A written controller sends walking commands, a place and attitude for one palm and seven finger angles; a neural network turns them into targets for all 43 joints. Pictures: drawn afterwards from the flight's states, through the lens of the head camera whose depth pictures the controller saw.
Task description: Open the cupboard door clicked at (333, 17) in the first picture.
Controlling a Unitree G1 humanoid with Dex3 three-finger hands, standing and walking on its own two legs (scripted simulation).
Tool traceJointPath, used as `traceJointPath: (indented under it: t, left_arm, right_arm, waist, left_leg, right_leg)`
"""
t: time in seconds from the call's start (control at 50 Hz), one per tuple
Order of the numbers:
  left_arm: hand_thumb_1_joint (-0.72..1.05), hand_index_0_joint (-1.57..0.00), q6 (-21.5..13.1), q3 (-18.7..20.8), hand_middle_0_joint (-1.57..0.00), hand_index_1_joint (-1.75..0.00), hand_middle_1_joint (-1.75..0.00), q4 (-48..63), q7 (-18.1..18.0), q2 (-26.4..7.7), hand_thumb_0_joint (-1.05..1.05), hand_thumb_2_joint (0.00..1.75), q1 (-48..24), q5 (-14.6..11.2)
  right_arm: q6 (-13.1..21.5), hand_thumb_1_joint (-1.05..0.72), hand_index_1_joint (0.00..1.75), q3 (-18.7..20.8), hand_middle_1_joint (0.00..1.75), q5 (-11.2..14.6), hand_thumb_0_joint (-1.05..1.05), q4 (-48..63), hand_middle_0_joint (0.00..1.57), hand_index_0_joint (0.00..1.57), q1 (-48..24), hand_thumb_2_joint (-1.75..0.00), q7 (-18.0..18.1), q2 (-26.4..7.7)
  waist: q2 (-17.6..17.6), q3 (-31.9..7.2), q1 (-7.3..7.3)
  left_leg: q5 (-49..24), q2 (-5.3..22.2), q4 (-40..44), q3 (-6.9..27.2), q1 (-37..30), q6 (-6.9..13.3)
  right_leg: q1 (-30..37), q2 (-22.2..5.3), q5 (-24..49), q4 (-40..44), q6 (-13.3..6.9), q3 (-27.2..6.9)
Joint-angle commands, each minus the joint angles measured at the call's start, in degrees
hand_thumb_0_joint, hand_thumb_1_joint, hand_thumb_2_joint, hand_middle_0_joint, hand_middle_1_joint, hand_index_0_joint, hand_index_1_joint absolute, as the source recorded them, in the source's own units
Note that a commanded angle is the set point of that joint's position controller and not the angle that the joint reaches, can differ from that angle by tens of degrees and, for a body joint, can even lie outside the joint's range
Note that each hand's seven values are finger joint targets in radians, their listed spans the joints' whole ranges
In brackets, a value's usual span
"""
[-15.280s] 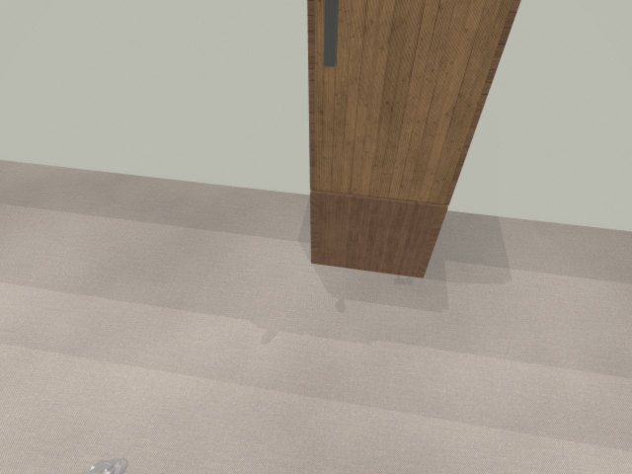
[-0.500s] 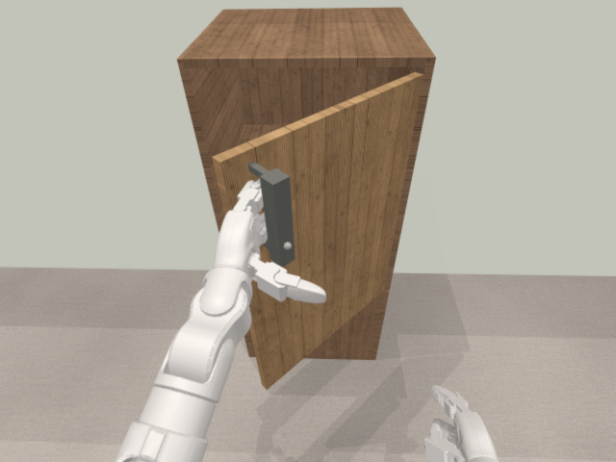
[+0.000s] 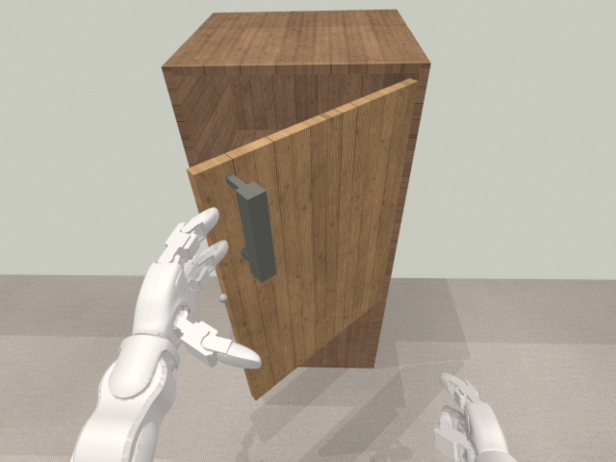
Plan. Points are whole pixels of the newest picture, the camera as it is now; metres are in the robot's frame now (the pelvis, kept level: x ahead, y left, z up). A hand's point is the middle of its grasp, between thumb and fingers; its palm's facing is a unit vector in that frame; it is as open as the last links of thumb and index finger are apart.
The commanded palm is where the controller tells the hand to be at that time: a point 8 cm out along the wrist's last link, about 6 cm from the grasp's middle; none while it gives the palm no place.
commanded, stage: slide the hand sideways off the handle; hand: left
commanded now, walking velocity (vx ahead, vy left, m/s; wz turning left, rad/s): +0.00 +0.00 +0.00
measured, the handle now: (248, 228) +0.36 +0.12 +0.16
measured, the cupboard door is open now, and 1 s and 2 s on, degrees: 43 42 42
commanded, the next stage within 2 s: draw the hand back to the body in 0.24 s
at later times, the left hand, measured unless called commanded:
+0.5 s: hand (185, 320) +0.22 +0.16 +0.15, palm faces +0.06 -1.00 -0.06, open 16.3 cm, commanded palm +0.17 +0.21 +0.16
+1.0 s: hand (114, 331) +0.20 +0.22 +0.15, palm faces +0.30 -0.92 -0.26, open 15.3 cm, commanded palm +0.15 +0.26 +0.16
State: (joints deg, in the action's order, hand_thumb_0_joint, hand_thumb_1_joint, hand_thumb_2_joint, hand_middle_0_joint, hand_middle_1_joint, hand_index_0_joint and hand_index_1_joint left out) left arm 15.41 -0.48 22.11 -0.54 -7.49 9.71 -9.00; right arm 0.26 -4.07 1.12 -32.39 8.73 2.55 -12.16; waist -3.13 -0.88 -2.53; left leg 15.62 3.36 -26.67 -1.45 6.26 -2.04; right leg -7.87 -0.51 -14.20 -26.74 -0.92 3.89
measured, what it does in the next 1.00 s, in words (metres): stands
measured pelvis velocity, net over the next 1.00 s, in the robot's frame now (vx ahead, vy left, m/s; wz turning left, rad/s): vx -0.01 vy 0.01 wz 0.01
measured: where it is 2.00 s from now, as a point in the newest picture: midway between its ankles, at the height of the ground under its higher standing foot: outside the picture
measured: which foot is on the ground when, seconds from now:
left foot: down 0.00-1.00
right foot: down 0.00-1.00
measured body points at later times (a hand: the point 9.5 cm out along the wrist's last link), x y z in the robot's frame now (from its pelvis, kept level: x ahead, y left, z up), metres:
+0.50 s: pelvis +0.00 +0.00 -0.01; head -0.03 -0.03 +0.44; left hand +0.21 +0.21 +0.16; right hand +0.21 -0.19 -0.07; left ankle -0.01 +0.14 -0.74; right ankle +0.01 -0.11 -0.74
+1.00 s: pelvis -0.01 +0.01 +0.00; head -0.03 +0.00 +0.45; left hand +0.17 +0.27 +0.17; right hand +0.19 -0.19 -0.07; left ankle -0.01 +0.14 -0.74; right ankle +0.01 -0.11 -0.74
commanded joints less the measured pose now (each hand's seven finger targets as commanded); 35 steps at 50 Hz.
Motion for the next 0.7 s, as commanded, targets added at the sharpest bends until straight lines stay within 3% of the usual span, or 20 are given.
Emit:
traceJointPath:
  t: [0.0,0.02,0.04,0.12,0.18,0.2,0.22,0.24,0.32,0.38,0.4,0.42,0.5,0.52,0.58,0.6,0.68]
  left_arm:
    - [-0.5,-0.15,-4.31,6.02,-0.15,-0.3,-0.3,14.61,0.64,-5.51,0.0,0.3,-7.76,-0.55]
    - [-0.5,-0.15,-4.54,5.42,-0.15,-0.3,-0.3,16.03,1.11,-4.86,0.0,0.3,-7.87,-0.91]
    - [-0.5,-0.15,-4.63,7.45,-0.15,-0.3,-0.3,15.89,1.39,-6.37,0.0,0.3,-5.48,-1.1]
    - [-0.5,-0.15,-5.56,5.52,-0.15,-0.3,-0.3,19.06,3.49,-5.16,0.0,0.3,-2.76,-1.7]
    - [-0.5,-0.15,-6.22,7.72,-0.15,-0.3,-0.3,20.47,5.13,-7.15,0.0,0.3,-0.43,-2.72]
    - [-0.5,-0.15,-6.44,7.49,-0.15,-0.3,-0.3,20.17,5.42,-7.52,0.0,0.3,0.24,-2.72]
    - [-0.5,-0.15,-6.57,5.68,-0.15,-0.3,-0.3,20.84,5.78,-5.7,0.0,0.3,-1.96,-2.93]
    - [-0.5,-0.15,-6.62,6.56,-0.15,-0.3,-0.3,19.32,5.76,-6.37,0.0,0.3,-2.05,-3.12]
    - [-0.5,-0.15,-6.72,4.57,-0.15,-0.3,-0.3,19.36,5.51,-5.44,0.0,0.3,-5.39,-2.77]
    - [-0.5,-0.15,-6.52,9.08,-0.15,-0.3,-0.3,18.29,5.16,-8.58,0.0,0.3,-1.91,-2.73]
    - [-0.5,-0.15,-6.53,11.73,-0.15,-0.3,-0.3,17.12,4.95,-11.17,0.0,0.3,-0.09,-2.76]
    - [-0.5,-0.15,-6.36,11.29,-0.15,-0.3,-0.3,17.39,5.21,-9.66,0.0,0.3,-0.1,-3.25]
    - [-0.5,-0.15,-6.57,12.95,-0.15,-0.3,-0.3,17.42,6.32,-10.59,0.0,0.3,0.28,-4.82]
    - [-0.5,-0.15,-6.63,11.83,-0.15,-0.3,-0.3,18.1,6.79,-9.21,0.0,0.3,-0.34,-5.29]
    - [-0.5,-0.15,-6.6,14.31,-0.15,-0.3,-0.3,16.32,7.58,-11.66,0.0,0.3,-2.95,-6.19]
    - [-0.5,-0.15,-6.62,15.33,-0.15,-0.3,-0.3,15.45,7.62,-13.11,0.0,0.3,-2.98,-6.08]
    - [-0.5,-0.15,-7.09,15.19,-0.15,-0.3,-0.3,15.98,8.77,-12.42,0.0,0.3,-3.55,-6.66]
  right_arm:
    - [4.56,-0.9,0.3,2.02,0.3,0.34,0.0,10.65,0.2,0.2,-9.21,-0.9,0.59,-4.23]
    - [5.02,-0.9,0.3,1.9,0.3,0.32,0.0,10.95,0.2,0.2,-9.13,-0.9,0.59,-4.2]
    - [5.22,-0.9,0.3,2.04,0.3,0.35,0.0,10.89,0.2,0.2,-8.61,-0.9,0.66,-4.33]
    - [6.71,-0.9,0.3,1.94,0.3,0.57,0.0,11.44,0.2,0.2,-7.9,-0.9,0.59,-4.55]
    - [8.22,-0.9,0.3,2.17,0.3,0.58,0.0,11.38,0.2,0.2,-6.76,-0.9,0.91,-4.92]
    - [8.57,-0.9,0.3,2.14,0.3,0.67,0.0,11.02,0.2,0.2,-6.75,-0.9,0.95,-5.06]
    - [9.2,-0.9,0.3,1.95,0.3,0.73,0.0,11.34,0.2,0.2,-7.09,-0.9,1.03,-4.86]
    - [9.56,-0.9,0.3,2.01,0.3,0.75,0.0,10.83,0.2,0.2,-6.52,-0.9,1.28,-4.97]
    - [11.29,-0.9,0.3,1.9,0.3,0.7,0.0,10.54,0.2,0.2,-7.08,-0.9,1.73,-4.86]
    - [11.43,-0.9,0.3,1.91,0.3,0.43,0.0,10.24,0.2,0.2,-6.68,-0.9,1.83,-5.0]
    - [11.17,-0.9,0.3,2.04,0.3,0.45,0.0,9.68,0.2,0.2,-6.43,-0.9,1.81,-5.19]
    - [11.0,-0.9,0.3,1.69,0.3,0.54,0.0,10.15,0.2,0.2,-7.08,-0.9,1.65,-4.75]
    - [11.35,-0.9,0.3,1.81,0.3,0.99,0.0,10.09,0.2,0.2,-7.34,-0.9,1.54,-5.08]
    - [11.67,-0.9,0.3,1.66,0.3,1.03,0.0,10.44,0.2,0.2,-7.51,-0.9,1.56,-4.91]
    - [12.33,-0.9,0.3,1.85,0.3,1.18,0.0,9.72,0.2,0.2,-7.08,-0.9,2.13,-5.56]
    - [12.62,-0.9,0.3,2.03,0.3,1.25,0.0,9.18,0.2,0.2,-7.34,-0.9,2.32,-5.7]
    - [13.88,-0.9,0.3,1.84,0.3,1.38,0.0,9.41,0.2,0.2,-6.93,-0.9,2.49,-5.74]
  waist:
    - [3.39,-6.86,-1.1]
    - [3.34,-7.15,-0.94]
    - [3.69,-7.43,-1.28]
    - [2.73,-6.48,-0.68]
    - [3.35,-7.08,-0.75]
    - [3.01,-5.48,-0.56]
    - [2.01,-5.29,-0.21]
    - [3.55,-4.34,-0.01]
    - [2.62,-4.0,0.04]
    - [3.47,-6.67,-1.38]
    - [3.81,-6.69,-1.78]
    - [3.2,-6.69,-1.94]
    - [2.57,-5.61,-1.83]
    - [2.18,-5.6,-1.56]
    - [3.82,-3.54,-1.06]
    - [2.77,-2.47,-1.13]
    - [1.26,-4.1,-1.24]
  left_leg:
    - [-12.4,-3.1,1.23,-0.45,-0.61,3.26]
    - [-12.22,-3.16,1.32,-0.32,-0.64,3.34]
    - [-12.78,-3.06,1.04,-0.35,-0.42,3.29]
    - [-13.47,-3.02,0.36,-0.03,-0.15,3.25]
    - [-13.39,-3.18,-0.72,0.14,-0.13,3.41]
    - [-12.53,-3.02,-0.9,0.24,0.5,3.3]
    - [-11.45,-3.34,-0.97,0.32,0.52,3.37]
    - [-10.52,-3.25,-1.07,0.66,0.96,3.33]
    - [-7.55,-3.62,-1.13,1.16,1.2,3.44]
    - [-9.72,-3.76,-0.92,1.09,1.53,3.37]
    - [-10.16,-3.56,-0.92,0.97,2.03,3.23]
    - [-10.46,-3.65,-0.56,0.91,2.27,3.23]
    - [-10.44,-3.4,-0.94,0.71,2.4,3.06]
    - [-9.83,-3.49,-0.76,0.78,2.11,3.09]
    - [-6.28,-3.53,-0.81,1.15,2.83,3.18]
    - [-5.49,-3.43,-1.16,0.93,2.96,3.16]
    - [-5.5,-3.76,-0.52,1.37,2.21,3.1]
  right_leg:
    - [0.59,0.89,12.4,3.77,0.17,-0.62]
    - [0.38,0.8,12.48,3.45,0.29,-0.4]
    - [0.81,0.94,13.21,3.08,0.21,-0.34]
    - [-0.25,0.85,14.79,1.9,0.32,0.22]
    - [-0.69,0.87,15.34,1.59,0.54,0.07]
    - [-1.4,0.8,13.86,1.93,0.39,0.1]
    - [-2.21,0.63,12.64,2.0,0.59,0.02]
    - [-2.92,0.74,11.12,2.24,0.6,0.32]
    - [-4.25,0.3,6.52,3.01,0.67,-0.08]
    - [-1.62,0.25,9.36,1.97,0.44,-0.02]
    - [-0.82,0.16,9.9,1.82,0.27,-0.09]
    - [-0.58,0.18,10.55,1.67,0.33,0.02]
    - [-1.0,0.46,10.67,1.9,0.29,0.08]
    - [-1.52,0.49,9.96,1.89,0.5,0.34]
    - [-3.42,0.57,4.16,3.74,0.72,-0.33]
    - [-3.95,0.3,2.08,4.86,0.6,-1.05]
    - [-3.47,0.37,2.4,4.16,0.61,-0.25]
